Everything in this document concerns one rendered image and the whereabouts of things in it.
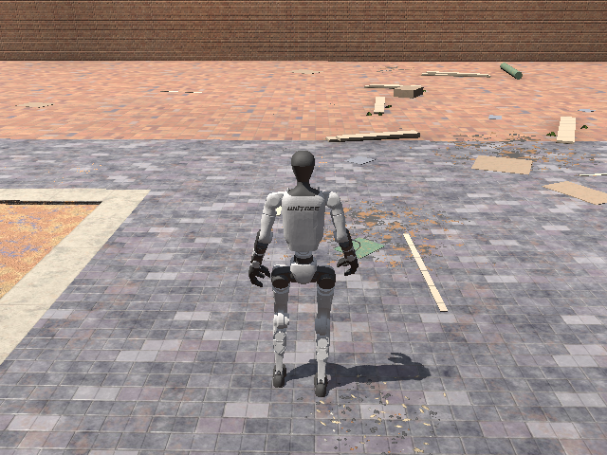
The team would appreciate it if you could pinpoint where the left robot thigh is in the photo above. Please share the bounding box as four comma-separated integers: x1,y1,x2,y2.
271,264,290,329

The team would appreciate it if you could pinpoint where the robot left upper arm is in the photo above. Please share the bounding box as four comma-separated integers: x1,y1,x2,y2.
258,191,284,244

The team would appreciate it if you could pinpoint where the robot right forearm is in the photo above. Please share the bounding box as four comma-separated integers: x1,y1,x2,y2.
339,229,357,262

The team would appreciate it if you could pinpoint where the robot left forearm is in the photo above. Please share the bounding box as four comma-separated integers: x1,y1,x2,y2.
250,229,268,268

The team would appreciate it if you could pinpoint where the robot right upper arm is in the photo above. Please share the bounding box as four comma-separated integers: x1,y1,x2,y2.
323,191,349,243

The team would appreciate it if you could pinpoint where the robot right shin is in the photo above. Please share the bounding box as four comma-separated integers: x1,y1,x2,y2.
316,318,330,384

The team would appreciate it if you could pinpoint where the left robot hand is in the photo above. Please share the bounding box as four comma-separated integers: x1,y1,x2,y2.
248,265,270,287

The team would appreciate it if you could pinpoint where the right robot hand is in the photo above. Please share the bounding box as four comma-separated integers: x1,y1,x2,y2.
337,257,359,276

